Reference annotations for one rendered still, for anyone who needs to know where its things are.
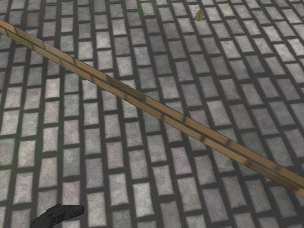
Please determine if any left robot hand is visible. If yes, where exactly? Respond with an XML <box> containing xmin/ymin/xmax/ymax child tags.
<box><xmin>29</xmin><ymin>203</ymin><xmax>85</xmax><ymax>228</ymax></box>

